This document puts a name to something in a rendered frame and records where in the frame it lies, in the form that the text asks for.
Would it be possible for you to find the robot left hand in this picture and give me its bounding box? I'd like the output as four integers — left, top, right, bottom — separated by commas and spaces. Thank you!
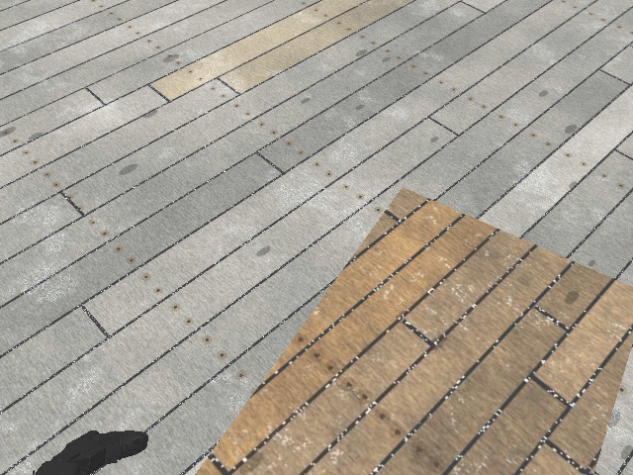
33, 430, 148, 475

